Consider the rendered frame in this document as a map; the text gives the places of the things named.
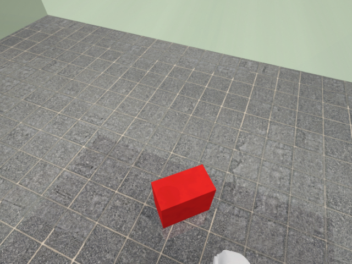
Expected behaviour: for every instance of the right robot thigh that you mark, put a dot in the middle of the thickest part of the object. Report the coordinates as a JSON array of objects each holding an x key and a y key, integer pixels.
[{"x": 230, "y": 257}]

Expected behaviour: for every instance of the carton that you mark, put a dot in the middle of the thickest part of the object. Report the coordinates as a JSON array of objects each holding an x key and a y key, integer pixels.
[{"x": 183, "y": 195}]

